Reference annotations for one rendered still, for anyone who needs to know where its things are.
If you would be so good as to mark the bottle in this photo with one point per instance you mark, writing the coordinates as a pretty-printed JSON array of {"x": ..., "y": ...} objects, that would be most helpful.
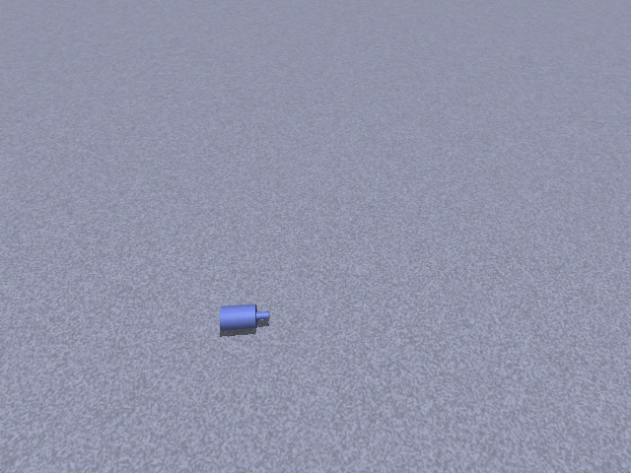
[{"x": 240, "y": 316}]

